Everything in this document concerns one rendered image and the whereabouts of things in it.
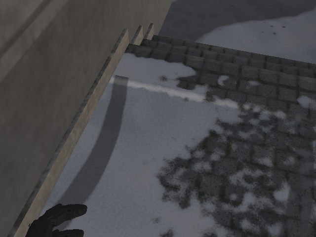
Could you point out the stairs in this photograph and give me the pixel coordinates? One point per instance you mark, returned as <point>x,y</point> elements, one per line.
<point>231,55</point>

